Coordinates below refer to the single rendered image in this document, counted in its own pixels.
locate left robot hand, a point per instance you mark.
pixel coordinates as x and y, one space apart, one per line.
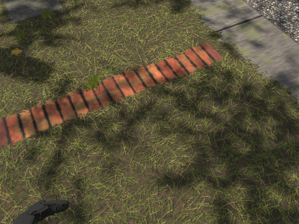
40 210

